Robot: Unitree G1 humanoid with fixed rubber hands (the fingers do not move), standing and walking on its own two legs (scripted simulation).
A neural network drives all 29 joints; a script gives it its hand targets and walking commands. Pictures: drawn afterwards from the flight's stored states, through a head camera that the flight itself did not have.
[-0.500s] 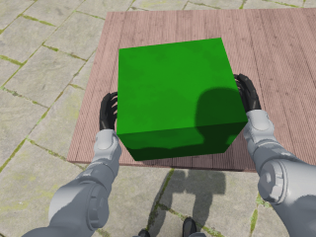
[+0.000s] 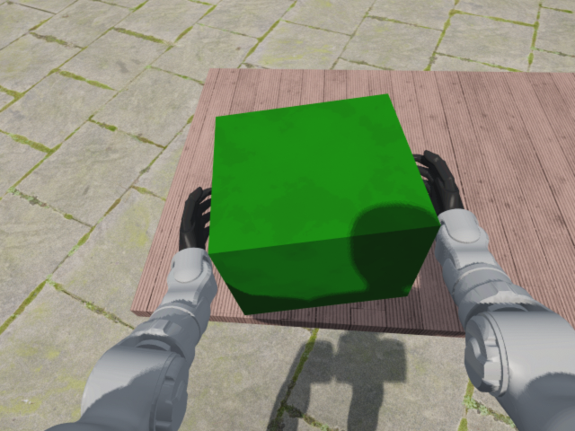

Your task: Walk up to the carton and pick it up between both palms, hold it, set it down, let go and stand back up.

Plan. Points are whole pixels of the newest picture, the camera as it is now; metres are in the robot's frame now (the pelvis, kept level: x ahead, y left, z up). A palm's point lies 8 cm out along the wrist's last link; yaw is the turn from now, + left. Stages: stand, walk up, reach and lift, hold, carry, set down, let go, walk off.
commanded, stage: reach and lift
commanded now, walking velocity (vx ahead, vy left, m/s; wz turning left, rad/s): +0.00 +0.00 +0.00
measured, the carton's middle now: (313, 208) +0.47 -0.01 -0.02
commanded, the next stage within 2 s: none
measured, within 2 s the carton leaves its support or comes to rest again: neither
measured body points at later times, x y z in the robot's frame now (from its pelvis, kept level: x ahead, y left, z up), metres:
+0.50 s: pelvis +0.00 +0.00 +0.02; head +0.03 -0.01 +0.47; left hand +0.40 +0.17 +0.08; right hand +0.43 -0.20 +0.10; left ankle -0.03 +0.14 -0.72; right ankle +0.03 -0.10 -0.72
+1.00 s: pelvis +0.01 +0.02 +0.03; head +0.01 +0.03 +0.48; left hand +0.40 +0.18 +0.12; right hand +0.40 -0.19 +0.14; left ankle -0.03 +0.14 -0.72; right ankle +0.03 -0.10 -0.72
